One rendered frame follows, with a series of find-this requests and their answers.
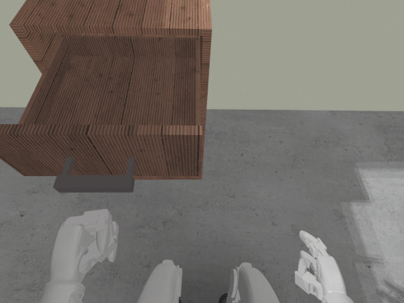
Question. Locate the right robot hand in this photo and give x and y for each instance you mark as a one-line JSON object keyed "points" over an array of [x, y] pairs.
{"points": [[324, 276]]}

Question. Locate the left robot hand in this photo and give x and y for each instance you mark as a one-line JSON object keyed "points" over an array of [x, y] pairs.
{"points": [[94, 231]]}

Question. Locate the cabinet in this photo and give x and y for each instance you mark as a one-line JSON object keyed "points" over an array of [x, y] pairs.
{"points": [[40, 23]]}

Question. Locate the drawer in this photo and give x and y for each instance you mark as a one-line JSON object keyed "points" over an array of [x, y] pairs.
{"points": [[103, 99]]}

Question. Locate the handle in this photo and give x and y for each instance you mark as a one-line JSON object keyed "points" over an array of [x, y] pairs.
{"points": [[66, 183]]}

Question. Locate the robot thigh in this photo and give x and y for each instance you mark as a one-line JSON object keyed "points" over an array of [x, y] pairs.
{"points": [[163, 285], [248, 285]]}

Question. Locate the left robot thigh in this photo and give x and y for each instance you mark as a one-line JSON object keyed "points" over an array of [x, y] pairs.
{"points": [[163, 285]]}

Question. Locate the right robot thigh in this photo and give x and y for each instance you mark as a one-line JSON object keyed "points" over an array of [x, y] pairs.
{"points": [[248, 285]]}

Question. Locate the robot left forearm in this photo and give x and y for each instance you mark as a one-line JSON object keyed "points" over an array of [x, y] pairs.
{"points": [[62, 292]]}

